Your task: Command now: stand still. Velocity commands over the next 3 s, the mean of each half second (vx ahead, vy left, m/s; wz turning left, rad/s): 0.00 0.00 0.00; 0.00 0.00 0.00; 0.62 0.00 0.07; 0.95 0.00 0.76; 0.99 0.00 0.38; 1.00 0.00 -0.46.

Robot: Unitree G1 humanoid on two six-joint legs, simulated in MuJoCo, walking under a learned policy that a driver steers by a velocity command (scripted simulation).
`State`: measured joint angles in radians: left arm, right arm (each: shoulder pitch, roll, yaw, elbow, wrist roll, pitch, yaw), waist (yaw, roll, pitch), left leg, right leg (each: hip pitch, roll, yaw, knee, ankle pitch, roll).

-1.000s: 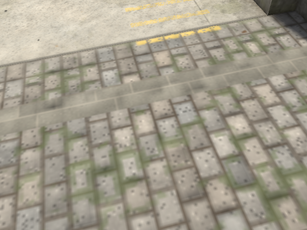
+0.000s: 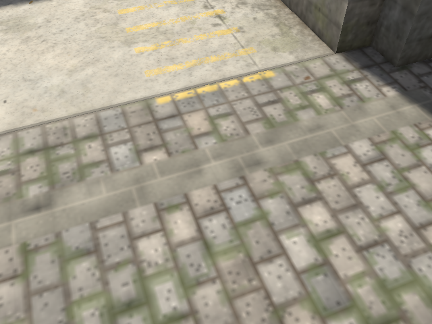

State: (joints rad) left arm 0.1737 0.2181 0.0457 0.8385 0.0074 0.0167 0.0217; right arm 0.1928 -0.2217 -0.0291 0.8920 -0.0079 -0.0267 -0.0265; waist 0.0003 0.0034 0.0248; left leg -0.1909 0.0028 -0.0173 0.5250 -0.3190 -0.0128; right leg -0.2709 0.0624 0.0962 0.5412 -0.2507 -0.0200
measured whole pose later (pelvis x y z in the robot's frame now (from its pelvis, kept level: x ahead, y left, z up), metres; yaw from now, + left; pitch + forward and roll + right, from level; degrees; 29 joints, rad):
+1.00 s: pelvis +0.00 +0.02 +0.00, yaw +0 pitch -1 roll +0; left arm 0.18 0.20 0.03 1.12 0.00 0.02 0.04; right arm 0.31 -0.18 -0.01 1.08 0.00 -0.03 -0.03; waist 0.00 0.00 0.04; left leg -0.16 -0.02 0.00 0.47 -0.29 0.02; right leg -0.24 0.03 0.11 0.48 -0.22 0.01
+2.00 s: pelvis +0.55 +0.03 +0.00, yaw +27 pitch +0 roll +1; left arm 0.06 0.24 0.00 0.62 0.02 -0.17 0.01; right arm 0.46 -0.21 -0.05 0.82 0.02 -0.07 0.02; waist -0.05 -0.02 0.00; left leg -0.18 -0.21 -0.09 0.44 -0.24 0.18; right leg -0.71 -0.12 0.17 1.13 -0.21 0.01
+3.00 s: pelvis +1.29 +0.49 +0.00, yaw +22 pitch -1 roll +4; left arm 0.15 0.32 0.07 0.67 -0.03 -0.02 -0.02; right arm 0.41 -0.31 -0.09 0.88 -0.02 -0.11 0.01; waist -0.08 -0.04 0.02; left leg 0.07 -0.03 0.24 0.30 -0.34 -0.01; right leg -0.84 -0.16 0.01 1.10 -0.02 -0.05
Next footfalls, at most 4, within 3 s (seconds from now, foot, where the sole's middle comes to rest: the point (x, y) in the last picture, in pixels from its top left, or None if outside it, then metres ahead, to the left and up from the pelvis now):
1.30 right None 0.12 -0.16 -0.77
1.78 left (206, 311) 0.55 0.07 -0.77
2.20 right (206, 198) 0.99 0.08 -0.77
2.68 left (88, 160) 1.18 0.56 -0.77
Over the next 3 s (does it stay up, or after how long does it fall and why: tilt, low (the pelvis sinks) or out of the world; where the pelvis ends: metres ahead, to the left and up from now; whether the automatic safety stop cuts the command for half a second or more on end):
stays up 1.29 0.49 0.00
